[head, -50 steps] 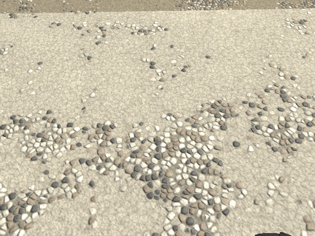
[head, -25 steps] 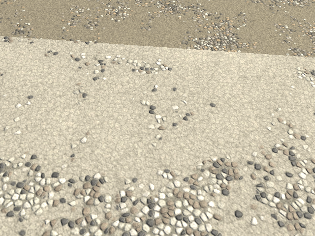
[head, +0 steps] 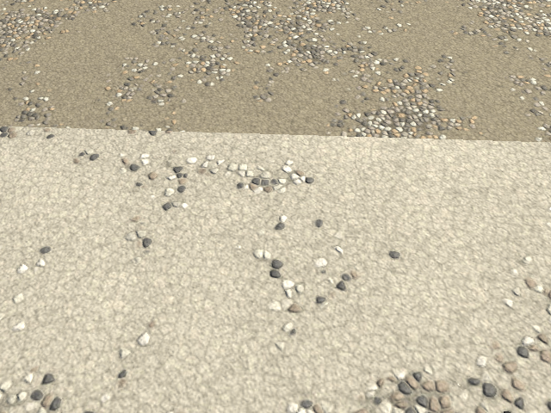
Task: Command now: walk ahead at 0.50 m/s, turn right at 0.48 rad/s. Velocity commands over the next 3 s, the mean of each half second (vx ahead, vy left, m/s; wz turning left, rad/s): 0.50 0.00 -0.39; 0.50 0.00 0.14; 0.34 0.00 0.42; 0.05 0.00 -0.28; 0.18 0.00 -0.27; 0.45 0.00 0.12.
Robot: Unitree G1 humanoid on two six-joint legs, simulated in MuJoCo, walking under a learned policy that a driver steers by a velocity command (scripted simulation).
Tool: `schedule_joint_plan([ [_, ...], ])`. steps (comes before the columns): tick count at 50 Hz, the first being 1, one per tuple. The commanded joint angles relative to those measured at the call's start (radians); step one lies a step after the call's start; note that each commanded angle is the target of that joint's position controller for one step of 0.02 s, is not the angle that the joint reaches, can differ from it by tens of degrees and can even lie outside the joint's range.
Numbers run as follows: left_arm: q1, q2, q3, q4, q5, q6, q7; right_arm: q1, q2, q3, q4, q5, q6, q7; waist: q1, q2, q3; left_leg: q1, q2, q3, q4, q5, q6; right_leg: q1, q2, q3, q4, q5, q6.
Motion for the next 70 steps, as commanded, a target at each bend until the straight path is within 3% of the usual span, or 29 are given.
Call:
schedule_joint_plan([
  [1,0.057,0.167,0.039,-0.047,0.009,-0.005,0.01,-0.129,-0.07,-0.01,-0.106,0.009,-0.018,-0.002,0.002,-0.109,0.013,0.02,-0.051,0.033,-0.065,0.008,-0.002,-0.007,-0.253,0.218,-0.012,0.388,-0.116],
  [4,0.008,0.191,0.049,-0.071,0.015,-0.001,0.022,-0.083,-0.098,-0.017,-0.112,0.015,-0.033,-0.006,-0.04,-0.124,-0.001,0.163,-0.071,0.012,-0.169,-0.069,0.023,-0.013,-0.267,0.262,0.058,0.424,-0.085],
  [6,-0.04,0.2,0.053,-0.086,0.01,-0.006,0.015,0.104,-0.139,-0.036,-0.06,0.013,-0.051,-0.022,-0.126,-0.089,-0.079,0.446,-0.095,0.019,-0.272,-0.099,0.06,-0.079,-0.209,0.241,0.241,0.484,-0.046],
  [7,-0.046,0.166,0.046,-0.106,-0.003,-0.014,0.006,0.244,-0.201,-0.055,-0.042,-0.006,-0.064,-0.038,-0.181,-0.001,-0.193,0.66,0.047,-0.112,-0.301,-0.198,0.106,-0.176,-0.143,0.182,0.465,0.356,-0.022],
  [8,0.002,0.076,0.026,-0.142,-0.035,-0.016,0.006,0.337,-0.28,-0.074,-0.05,-0.029,-0.057,-0.052,-0.185,0.165,-0.318,0.913,0.309,-0.444,-0.351,-0.345,0.17,-0.43,-0.027,0.044,0.736,-0.105,0.014],
  [9,0.063,0.124,0.033,-0.152,-0.017,-0.004,0.012,0.306,-0.283,-0.084,-0.042,-0.016,-0.039,-0.047,-0.128,0.257,-0.327,0.885,0.388,-0.713,-0.429,-0.425,0.246,-0.58,-0.024,-0.009,0.88,-0.336,0.009],
  [10,0.022,0.158,0.039,-0.124,0.006,0.013,0.014,0.241,-0.177,-0.065,-0.06,-0.008,-0.032,-0.042,-0.109,0.09,-0.186,0.758,0.341,-0.6,-0.438,-0.489,0.235,-0.615,-0.098,0.004,0.944,-0.246,0.005],
  [11,-0.042,0.141,0.036,-0.127,0.017,0.014,0.001,0.2,-0.112,-0.05,-0.061,0.001,-0.036,-0.036,-0.108,0.012,-0.092,0.637,0.277,-0.453,-0.465,-0.403,0.218,-0.596,-0.122,0.0,0.919,-0.164,0.013],
  [13,-0.08,0.111,0.033,-0.139,0.035,0.025,-0.016,0.2,-0.084,-0.04,-0.037,0.001,-0.049,-0.033,-0.081,0.062,-0.036,0.524,0.195,-0.267,-0.506,-0.189,0.191,-0.546,-0.157,-0.011,0.856,-0.11,0.031],
  [18,-0.163,0.093,0.024,-0.166,0.04,0.042,-0.033,0.289,-0.104,-0.048,0.028,0.019,-0.086,-0.017,-0.068,0.054,-0.032,0.524,0.169,-0.116,-0.551,0.058,0.219,-0.588,-0.15,-0.008,0.784,-0.009,0.056],
  [28,-0.485,0.081,-0.017,-0.268,0.028,0.022,-0.039,0.44,-0.147,-0.058,0.13,0.018,-0.058,-0.015,-0.131,0.067,0.03,0.587,0.163,0.013,-0.528,0.196,0.2,-0.476,-0.162,-0.166,0.342,0.101,0.043],
  [30,-0.458,0.092,-0.013,-0.262,0.032,0.015,-0.029,0.446,-0.159,-0.061,0.147,0.018,-0.047,-0.02,-0.111,0.07,0.021,0.626,0.177,0.018,-0.453,0.319,0.192,-0.404,-0.135,-0.183,0.287,0.036,0.013],
  [32,-0.235,0.121,0.007,-0.179,0.049,-0.003,-0.013,0.448,-0.149,-0.055,0.16,0.027,-0.036,-0.022,-0.015,0.014,-0.098,0.577,0.118,0.086,-0.169,0.469,0.16,-0.091,-0.089,-0.193,0.18,0.061,-0.029],
  [33,-0.056,0.191,0.028,-0.142,0.07,-0.013,0.0,0.434,-0.11,-0.041,0.128,0.033,-0.038,-0.021,0.056,-0.073,-0.219,0.386,0.072,0.111,0.097,0.207,0.136,0.172,-0.278,0.013,0.155,-0.04,-0.079],
  [34,0.003,0.296,0.055,-0.135,0.067,-0.008,0.011,0.518,0.006,-0.015,0.093,0.053,-0.039,-0.016,0.027,-0.311,-0.322,0.028,-0.096,0.157,0.442,-0.458,0.095,0.421,-0.575,0.464,0.053,-0.079,-0.195],
  [35,-0.025,0.253,0.052,-0.136,0.025,0.003,0.012,0.452,-0.124,-0.051,0.112,0.027,-0.029,-0.029,0.038,-0.148,-0.262,-0.048,-0.072,0.018,0.534,-0.471,0.111,0.315,-0.553,0.488,0.009,-0.098,-0.188],
  [36,-0.118,0.195,0.033,-0.141,0.021,0.0,0.01,0.388,-0.12,-0.057,0.094,0.03,-0.031,-0.024,-0.009,-0.114,-0.124,-0.056,-0.03,-0.01,0.52,-0.379,0.122,0.185,-0.501,0.325,-0.011,-0.051,-0.153],
  [39,-0.212,0.084,0.005,-0.131,0.016,-0.024,0.008,0.394,-0.068,-0.054,0.123,0.013,-0.005,-0.01,-0.087,-0.127,-0.016,0.068,0.021,-0.003,0.41,-0.26,0.104,-0.048,-0.382,0.061,-0.106,0.105,-0.057],
  [43,-0.151,0.099,0.012,-0.089,0.01,-0.052,0.014,0.326,-0.036,-0.059,0.105,0.006,0.022,0.011,-0.105,-0.102,0.01,0.007,0.022,0.007,0.398,-0.152,0.091,-0.051,-0.37,-0.07,-0.145,0.263,-0.053],
  [53,-0.02,0.121,0.014,-0.006,0.015,-0.044,0.034,-0.013,-0.014,-0.035,-0.026,0.002,0.021,0.039,-0.045,-0.091,0.083,-0.019,-0.006,0.143,-0.014,0.031,0.118,0.076,-0.377,-0.282,-0.114,0.474,-0.033],
  [58,-0.034,0.18,0.028,0.008,0.023,-0.014,0.049,0.104,-0.06,-0.058,-0.01,-0.003,0.022,0.026,-0.119,-0.13,-0.023,0.204,-0.136,0.223,-0.084,-0.199,0.216,0.184,-0.397,-0.355,0.221,1.019,-0.014],
  [59,-0.042,0.192,0.032,0.003,0.021,-0.003,0.049,0.221,-0.081,-0.072,0.025,-0.009,0.012,0.02,-0.167,-0.118,-0.085,0.344,-0.169,0.212,-0.144,-0.191,0.242,0.139,-0.387,-0.36,0.417,0.99,-0.003],
  [60,-0.062,0.19,0.031,-0.017,0.012,-0.002,0.045,0.371,-0.137,-0.097,0.068,-0.025,0.002,0.006,-0.241,-0.059,-0.168,0.578,-0.109,0.099,-0.225,-0.13,0.287,-0.034,-0.357,-0.367,0.699,0.741,0.034],
  [61,-0.003,0.066,0.007,-0.083,-0.006,-0.008,0.028,0.36,-0.271,-0.13,0.051,-0.026,0.004,-0.009,-0.163,0.188,-0.272,0.918,0.236,-0.384,-0.207,0.174,0.439,-0.473,-0.178,-0.357,1.101,-0.208,0.102],
  [62,-0.096,0.148,0.024,-0.118,-0.001,-0.013,0.028,0.399,-0.288,-0.136,0.038,0.023,0.016,-0.012,-0.204,0.072,-0.362,0.942,0.311,-0.626,-0.31,0.413,0.514,-0.584,-0.089,-0.133,1.244,-0.349,0.118],
  [63,-0.164,0.128,0.017,-0.141,-0.007,-0.019,0.029,0.336,-0.266,-0.13,0.042,0.031,0.019,-0.024,-0.175,0.013,-0.233,0.842,0.288,-0.434,-0.315,0.541,0.481,-0.639,-0.162,-0.077,1.21,-0.241,0.112],
  [65,-0.149,0.114,0.013,-0.115,0.004,-0.015,0.034,0.224,-0.144,-0.097,0.032,0.038,0.016,-0.029,-0.096,-0.064,-0.073,0.596,0.187,-0.236,-0.36,0.604,0.368,-0.554,-0.215,-0.084,1.037,-0.16,0.109],
  [67,-0.104,0.105,0.015,-0.103,0.033,0.028,0.031,0.182,-0.101,-0.076,0.026,0.04,0.007,-0.029,-0.048,-0.044,-0.07,0.47,0.126,-0.143,-0.392,0.635,0.322,-0.434,-0.216,-0.087,0.942,-0.143,0.12],
  [70,-0.091,0.08,0.012,-0.1,0.025,0.056,0.024,0.218,-0.141,-0.078,0.045,0.025,-0.011,-0.024,-0.035,-0.02,-0.103,0.456,0.092,-0.078,-0.395,0.761,0.296,-0.41,-0.193,-0.108,0.85,-0.078,0.128],
])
